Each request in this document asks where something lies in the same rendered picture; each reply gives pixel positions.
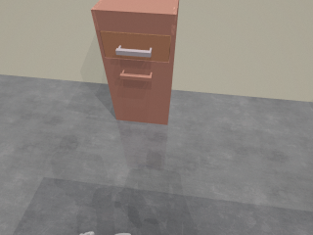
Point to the handle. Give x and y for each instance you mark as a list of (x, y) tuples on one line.
[(133, 52), (132, 76)]

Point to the cabinet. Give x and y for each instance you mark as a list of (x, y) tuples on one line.
[(138, 100)]

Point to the drawer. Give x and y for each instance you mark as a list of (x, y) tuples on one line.
[(159, 43)]

